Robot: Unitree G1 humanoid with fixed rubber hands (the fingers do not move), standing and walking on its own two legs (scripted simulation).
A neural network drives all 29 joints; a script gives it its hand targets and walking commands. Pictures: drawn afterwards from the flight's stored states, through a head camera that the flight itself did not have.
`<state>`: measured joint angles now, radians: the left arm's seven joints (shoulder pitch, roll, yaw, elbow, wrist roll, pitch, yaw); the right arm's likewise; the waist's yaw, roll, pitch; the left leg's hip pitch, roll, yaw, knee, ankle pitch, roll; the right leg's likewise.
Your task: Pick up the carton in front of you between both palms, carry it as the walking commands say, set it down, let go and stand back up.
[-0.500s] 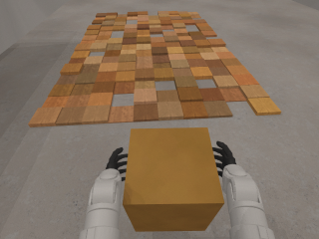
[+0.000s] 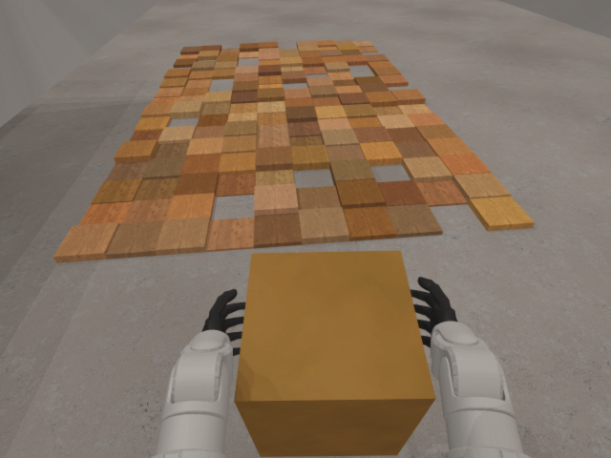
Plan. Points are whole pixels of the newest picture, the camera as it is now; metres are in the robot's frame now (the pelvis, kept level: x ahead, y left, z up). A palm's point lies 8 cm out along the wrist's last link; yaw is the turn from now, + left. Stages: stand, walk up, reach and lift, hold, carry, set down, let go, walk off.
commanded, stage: hold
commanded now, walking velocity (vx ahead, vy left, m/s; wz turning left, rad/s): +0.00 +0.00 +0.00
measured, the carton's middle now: (327, 358) +0.29 +0.00 -0.02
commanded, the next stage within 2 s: carry in 0.38 s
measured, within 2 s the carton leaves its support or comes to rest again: neither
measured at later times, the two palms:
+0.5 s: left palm (215, 335) +0.28 +0.15 +0.05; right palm (440, 322) +0.29 -0.15 +0.06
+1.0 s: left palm (223, 247) +0.43 +0.16 +0.07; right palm (408, 229) +0.45 -0.14 +0.09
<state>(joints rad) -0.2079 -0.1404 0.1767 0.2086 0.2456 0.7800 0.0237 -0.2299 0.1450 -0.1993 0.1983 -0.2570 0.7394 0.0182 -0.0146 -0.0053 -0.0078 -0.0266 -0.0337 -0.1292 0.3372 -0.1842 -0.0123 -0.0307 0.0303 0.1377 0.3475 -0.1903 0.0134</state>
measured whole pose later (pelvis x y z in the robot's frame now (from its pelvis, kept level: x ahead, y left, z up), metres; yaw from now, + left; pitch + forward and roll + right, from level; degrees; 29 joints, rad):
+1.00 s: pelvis +0.20 +0.00 -0.01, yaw +2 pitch +6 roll +1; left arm -0.03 -0.13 0.05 -0.43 0.07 1.23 0.13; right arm -0.05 0.13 -0.08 -0.44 -0.04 1.19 -0.11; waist 0.01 -0.04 -0.17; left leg -0.43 0.03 0.12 0.84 -0.53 0.00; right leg -0.17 -0.05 -0.16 0.43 -0.36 -0.01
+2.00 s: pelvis +0.89 +0.04 -0.02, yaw -2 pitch +3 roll +2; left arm -0.02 -0.12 0.09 -0.48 0.05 1.19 0.13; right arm -0.05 0.13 -0.03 -0.44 -0.06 1.13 -0.11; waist 0.00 -0.03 -0.12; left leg -0.40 0.07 0.23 0.57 -0.22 0.04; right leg -0.23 -0.13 -0.12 0.87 -0.51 0.03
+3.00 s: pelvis +1.38 -0.05 +0.03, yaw -1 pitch +8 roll +1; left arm -0.57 -0.11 0.24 -0.28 0.08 1.20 0.15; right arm -0.57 0.08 -0.26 -0.27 0.04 1.17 -0.18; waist 0.01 -0.02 0.06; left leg -0.46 -0.02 0.01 0.95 -0.53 0.02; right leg -0.36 0.05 -0.09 0.48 -0.26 -0.10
